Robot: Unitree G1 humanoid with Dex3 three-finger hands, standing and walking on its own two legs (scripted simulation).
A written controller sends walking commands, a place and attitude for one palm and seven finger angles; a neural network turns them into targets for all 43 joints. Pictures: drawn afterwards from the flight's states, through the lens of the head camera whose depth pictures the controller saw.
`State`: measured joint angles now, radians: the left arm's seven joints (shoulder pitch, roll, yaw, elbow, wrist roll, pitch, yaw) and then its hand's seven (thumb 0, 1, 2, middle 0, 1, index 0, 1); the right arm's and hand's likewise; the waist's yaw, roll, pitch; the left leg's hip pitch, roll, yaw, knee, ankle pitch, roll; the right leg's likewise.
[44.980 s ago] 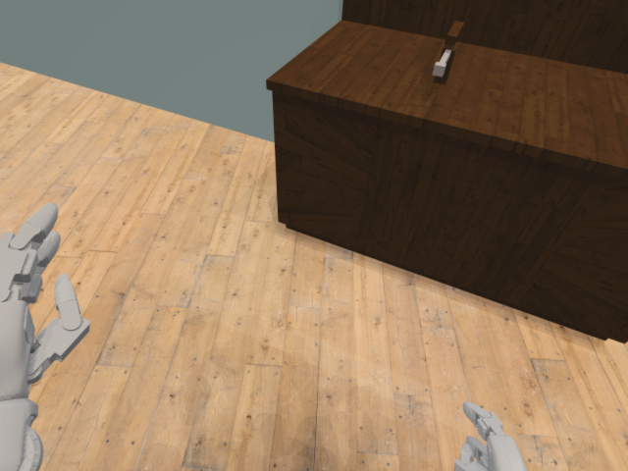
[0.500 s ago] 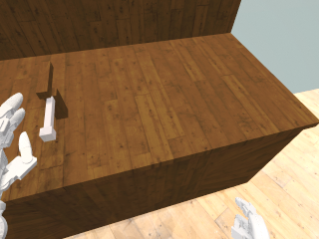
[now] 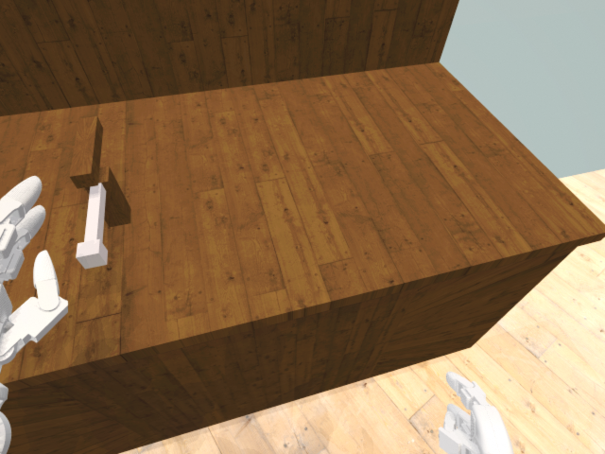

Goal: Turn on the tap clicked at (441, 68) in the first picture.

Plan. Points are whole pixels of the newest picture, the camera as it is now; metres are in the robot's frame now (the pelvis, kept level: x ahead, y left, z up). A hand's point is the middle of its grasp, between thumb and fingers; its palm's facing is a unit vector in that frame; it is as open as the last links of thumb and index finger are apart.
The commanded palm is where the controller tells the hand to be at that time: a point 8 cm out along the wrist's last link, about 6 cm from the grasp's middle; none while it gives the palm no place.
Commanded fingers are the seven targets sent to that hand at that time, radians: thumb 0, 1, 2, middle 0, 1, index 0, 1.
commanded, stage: shuffle to correct the standing spot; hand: left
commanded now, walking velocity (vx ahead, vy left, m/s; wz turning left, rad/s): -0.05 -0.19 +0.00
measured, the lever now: (92, 254) +0.34 +0.31 +0.05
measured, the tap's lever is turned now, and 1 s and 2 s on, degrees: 0 0 0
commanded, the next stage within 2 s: come to a stop and stand still in 0.68 s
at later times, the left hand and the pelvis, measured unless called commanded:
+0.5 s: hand (60, 303) +0.22 +0.24 +0.16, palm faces +0.31 -0.85 -0.43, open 7.4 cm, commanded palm +0.16 +0.28 +0.18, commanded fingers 0.00 0.90 0.90 -0.20 -0.30 -0.20 -0.30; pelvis +0.00 +0.00 +0.00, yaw +0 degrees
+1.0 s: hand (20, 245) +0.25 +0.27 +0.21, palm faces +0.40 -0.80 -0.44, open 7.4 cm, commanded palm +0.16 +0.28 +0.18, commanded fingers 0.00 0.90 0.90 -0.20 -0.30 -0.20 -0.30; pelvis +0.00 +0.01 +0.00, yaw -2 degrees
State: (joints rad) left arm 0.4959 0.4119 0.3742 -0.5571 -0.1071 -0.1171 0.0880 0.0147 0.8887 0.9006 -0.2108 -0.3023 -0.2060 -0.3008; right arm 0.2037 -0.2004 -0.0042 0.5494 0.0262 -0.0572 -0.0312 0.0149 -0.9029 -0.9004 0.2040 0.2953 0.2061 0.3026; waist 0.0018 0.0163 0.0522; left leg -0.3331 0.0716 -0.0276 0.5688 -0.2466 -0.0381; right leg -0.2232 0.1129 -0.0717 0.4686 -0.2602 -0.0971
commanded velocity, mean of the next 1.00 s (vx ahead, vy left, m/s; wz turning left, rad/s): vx -0.03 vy -0.15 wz -0.02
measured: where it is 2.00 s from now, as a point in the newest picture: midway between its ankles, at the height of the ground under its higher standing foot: outside the picture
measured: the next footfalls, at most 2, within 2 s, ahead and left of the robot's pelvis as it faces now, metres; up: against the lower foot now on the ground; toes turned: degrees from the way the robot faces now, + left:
none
